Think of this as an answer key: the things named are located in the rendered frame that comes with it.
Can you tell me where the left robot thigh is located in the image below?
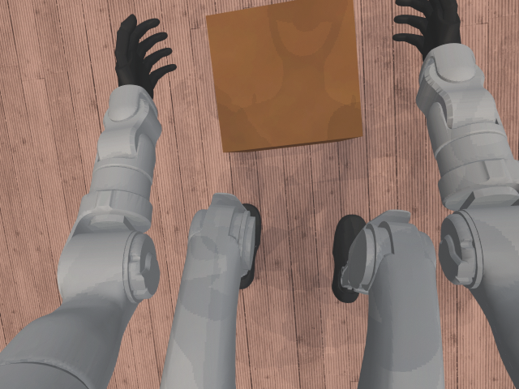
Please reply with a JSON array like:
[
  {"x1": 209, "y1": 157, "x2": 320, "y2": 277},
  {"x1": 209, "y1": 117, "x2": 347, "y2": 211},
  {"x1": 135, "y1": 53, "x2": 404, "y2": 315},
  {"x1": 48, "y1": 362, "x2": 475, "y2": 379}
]
[{"x1": 160, "y1": 204, "x2": 255, "y2": 389}]

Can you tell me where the right robot hand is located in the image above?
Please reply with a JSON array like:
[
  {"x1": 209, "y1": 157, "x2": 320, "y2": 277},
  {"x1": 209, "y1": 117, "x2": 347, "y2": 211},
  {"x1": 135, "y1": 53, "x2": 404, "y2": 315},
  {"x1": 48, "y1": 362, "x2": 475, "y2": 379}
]
[{"x1": 392, "y1": 0, "x2": 461, "y2": 62}]

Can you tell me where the left robot forearm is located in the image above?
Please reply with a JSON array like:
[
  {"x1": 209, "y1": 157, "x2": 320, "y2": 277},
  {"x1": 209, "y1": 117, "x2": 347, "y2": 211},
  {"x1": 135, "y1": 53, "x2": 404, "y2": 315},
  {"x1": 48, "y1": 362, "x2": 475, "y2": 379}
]
[{"x1": 57, "y1": 84, "x2": 162, "y2": 297}]

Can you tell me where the robot left upper arm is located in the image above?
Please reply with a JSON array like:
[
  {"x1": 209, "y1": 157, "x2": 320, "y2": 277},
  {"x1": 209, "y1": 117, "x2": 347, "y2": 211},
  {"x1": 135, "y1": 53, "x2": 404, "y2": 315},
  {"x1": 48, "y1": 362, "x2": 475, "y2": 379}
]
[{"x1": 0, "y1": 230, "x2": 160, "y2": 389}]

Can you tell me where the robot right upper arm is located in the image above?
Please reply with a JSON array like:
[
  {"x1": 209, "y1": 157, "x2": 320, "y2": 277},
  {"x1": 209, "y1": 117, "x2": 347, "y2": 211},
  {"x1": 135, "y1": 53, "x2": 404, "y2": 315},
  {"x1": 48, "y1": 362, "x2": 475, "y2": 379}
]
[{"x1": 438, "y1": 205, "x2": 519, "y2": 389}]

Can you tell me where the right robot foot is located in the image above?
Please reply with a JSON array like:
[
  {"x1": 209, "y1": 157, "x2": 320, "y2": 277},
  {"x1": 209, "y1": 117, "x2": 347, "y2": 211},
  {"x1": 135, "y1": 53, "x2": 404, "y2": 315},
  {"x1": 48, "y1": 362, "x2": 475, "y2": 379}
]
[{"x1": 332, "y1": 215, "x2": 366, "y2": 303}]

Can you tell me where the carton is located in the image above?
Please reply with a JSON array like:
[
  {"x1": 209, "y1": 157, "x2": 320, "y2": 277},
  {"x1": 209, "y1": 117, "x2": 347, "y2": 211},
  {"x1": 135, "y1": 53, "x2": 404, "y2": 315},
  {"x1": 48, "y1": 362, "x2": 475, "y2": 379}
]
[{"x1": 206, "y1": 0, "x2": 362, "y2": 152}]

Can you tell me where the right robot forearm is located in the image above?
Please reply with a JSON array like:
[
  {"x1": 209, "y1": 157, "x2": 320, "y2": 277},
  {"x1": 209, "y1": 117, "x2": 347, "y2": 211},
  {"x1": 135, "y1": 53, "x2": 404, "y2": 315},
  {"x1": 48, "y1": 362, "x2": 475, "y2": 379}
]
[{"x1": 416, "y1": 43, "x2": 519, "y2": 211}]

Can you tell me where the left robot hand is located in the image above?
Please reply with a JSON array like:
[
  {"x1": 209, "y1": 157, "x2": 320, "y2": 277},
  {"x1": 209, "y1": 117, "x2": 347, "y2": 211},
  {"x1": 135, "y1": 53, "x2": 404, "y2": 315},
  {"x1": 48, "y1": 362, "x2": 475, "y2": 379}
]
[{"x1": 115, "y1": 14, "x2": 177, "y2": 99}]

